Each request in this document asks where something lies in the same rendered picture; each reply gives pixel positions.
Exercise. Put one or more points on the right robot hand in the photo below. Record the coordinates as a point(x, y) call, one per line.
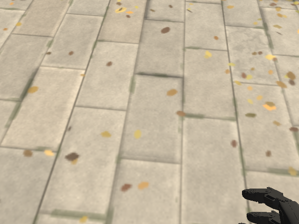
point(288, 210)

